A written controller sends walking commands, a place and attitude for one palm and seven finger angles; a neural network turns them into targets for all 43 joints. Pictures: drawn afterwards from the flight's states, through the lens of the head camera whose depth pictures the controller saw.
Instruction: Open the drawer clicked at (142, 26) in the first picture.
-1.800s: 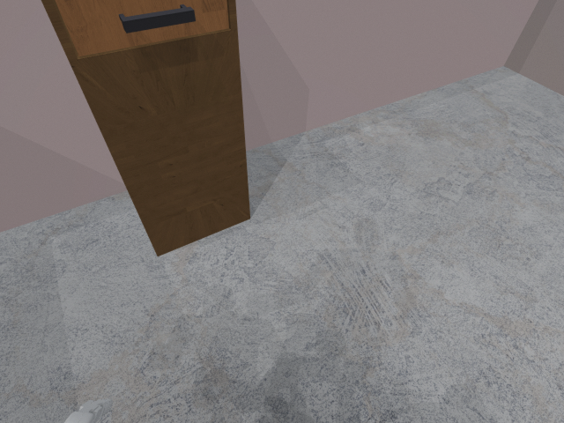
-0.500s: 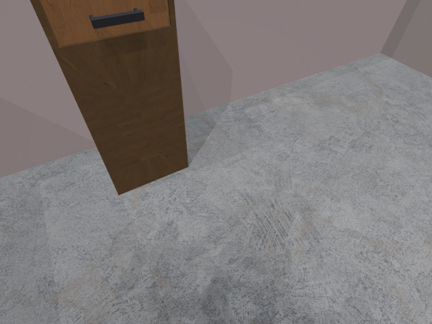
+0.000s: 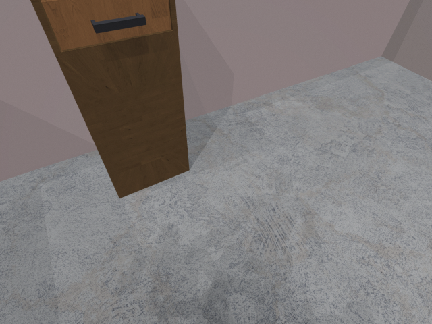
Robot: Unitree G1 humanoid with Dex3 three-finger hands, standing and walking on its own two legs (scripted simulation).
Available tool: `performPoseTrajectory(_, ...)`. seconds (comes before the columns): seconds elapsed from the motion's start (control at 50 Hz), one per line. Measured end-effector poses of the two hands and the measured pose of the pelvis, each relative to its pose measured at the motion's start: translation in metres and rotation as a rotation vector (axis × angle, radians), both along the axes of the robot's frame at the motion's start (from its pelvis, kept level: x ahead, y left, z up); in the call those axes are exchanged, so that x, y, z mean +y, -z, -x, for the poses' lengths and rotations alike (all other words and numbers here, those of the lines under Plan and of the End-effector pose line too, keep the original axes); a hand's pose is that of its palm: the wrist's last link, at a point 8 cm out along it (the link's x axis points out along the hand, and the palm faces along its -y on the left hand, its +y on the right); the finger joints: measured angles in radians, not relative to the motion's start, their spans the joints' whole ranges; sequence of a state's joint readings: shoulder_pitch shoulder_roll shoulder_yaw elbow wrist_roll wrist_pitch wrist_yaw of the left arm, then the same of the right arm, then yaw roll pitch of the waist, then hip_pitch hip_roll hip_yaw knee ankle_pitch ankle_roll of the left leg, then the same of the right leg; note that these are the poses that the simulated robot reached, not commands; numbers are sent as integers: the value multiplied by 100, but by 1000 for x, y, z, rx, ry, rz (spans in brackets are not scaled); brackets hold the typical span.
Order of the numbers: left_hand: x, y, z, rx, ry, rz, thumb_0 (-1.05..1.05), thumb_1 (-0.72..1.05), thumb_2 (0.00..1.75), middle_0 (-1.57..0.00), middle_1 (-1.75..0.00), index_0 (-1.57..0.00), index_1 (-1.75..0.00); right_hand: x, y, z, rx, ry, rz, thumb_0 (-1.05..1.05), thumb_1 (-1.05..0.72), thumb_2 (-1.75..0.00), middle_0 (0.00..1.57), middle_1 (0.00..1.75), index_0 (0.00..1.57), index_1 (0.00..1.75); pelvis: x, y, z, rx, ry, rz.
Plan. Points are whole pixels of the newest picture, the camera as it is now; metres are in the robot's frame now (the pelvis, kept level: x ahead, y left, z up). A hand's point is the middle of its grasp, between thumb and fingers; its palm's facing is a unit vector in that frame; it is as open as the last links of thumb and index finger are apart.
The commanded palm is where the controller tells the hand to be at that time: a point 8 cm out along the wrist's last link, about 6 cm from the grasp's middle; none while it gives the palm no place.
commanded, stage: walk to a spot facing it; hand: left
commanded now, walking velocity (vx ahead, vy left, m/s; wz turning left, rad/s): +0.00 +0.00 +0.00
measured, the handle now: (118, 21) +0.95 +0.38 +0.14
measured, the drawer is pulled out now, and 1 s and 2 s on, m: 0.00 0.00 0.00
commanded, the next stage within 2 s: none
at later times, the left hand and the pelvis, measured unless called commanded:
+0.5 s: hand out of the picture +0.05 +0.16 -0.18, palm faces -0.12 -0.96 -0.25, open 7.4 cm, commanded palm none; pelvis +0.01 -0.03 -0.03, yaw -11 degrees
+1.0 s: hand (143, 294) +0.22 +0.19 -0.21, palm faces -0.33 -0.93 -0.17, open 7.4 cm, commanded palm none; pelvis +0.19 -0.01 -0.02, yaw -27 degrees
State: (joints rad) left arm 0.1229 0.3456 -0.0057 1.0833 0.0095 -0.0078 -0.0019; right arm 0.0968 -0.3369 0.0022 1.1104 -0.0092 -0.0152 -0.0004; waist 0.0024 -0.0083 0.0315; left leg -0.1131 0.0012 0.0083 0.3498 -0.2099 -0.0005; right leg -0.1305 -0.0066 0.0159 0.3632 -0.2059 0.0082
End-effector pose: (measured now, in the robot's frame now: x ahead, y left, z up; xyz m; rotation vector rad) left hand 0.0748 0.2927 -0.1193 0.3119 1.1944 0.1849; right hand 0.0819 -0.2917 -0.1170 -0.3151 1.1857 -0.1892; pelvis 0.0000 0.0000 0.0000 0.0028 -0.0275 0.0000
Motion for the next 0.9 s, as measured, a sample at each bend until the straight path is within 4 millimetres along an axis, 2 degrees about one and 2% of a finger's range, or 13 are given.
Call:
performPoseTrajectory(0.14,-1,3,2,16,0,1,1,90,89,-21,-30,-20,-29,0,1,4,4,14,6,0,-91,-89,21,30,20,30,0,1,1,3,18,0)
performPoseTrajectory(0.22,-10,11,7,52,14,14,1,91,89,-20,-29,-20,-29,7,7,13,-6,57,-8,0,-91,-89,21,30,20,30,0,5,5,5,56,-4)
performPoseTrajectory(0.36,-43,25,16,122,68,65,1,91,89,-20,-29,-20,-29,16,29,53,3,160,-89,0,-91,-89,21,30,20,30,-11,15,9,-6,156,-29)
performPoseTrajectory(0.46,-71,31,15,93,88,75,1,91,89,-20,-29,-20,-29,3,55,77,61,219,-132,0,-90,-89,21,30,20,30,-30,29,-1,2,194,-11)
performPoseTrajectory(0.5,-80,29,22,96,69,78,1,91,89,-20,-29,-20,-29,-1,53,78,86,223,-138,0,-91,-89,21,30,20,30,-35,26,-6,0,197,0)
performPoseTrajectory(0.6,-97,17,40,205,73,102,1,91,89,-20,-29,-20,-29,-10,29,51,17,262,-140,1,-91,-89,21,30,20,30,-42,8,-27,14,255,-14)
performPoseTrajectory(0.7,-102,11,32,294,105,116,1,90,89,-21,-30,-20,-30,-15,15,11,-73,308,-127,1,-91,-89,20,30,20,30,-41,1,-55,33,311,-15)
performPoseTrajectory(0.8,-93,16,-6,307,118,114,1,90,89,-21,-30,-20,-30,-8,11,-38,-109,318,-118,0,-91,-89,20,30,20,30,-33,4,-93,44,346,1)
performPoseTrajectory(0.9,-74,35,-68,310,145,116,1,90,89,-21,-30,-20,-30,7,10,-103,-167,316,-99,1,-91,-89,20,30,20,30,-19,15,-144,52,390,14)
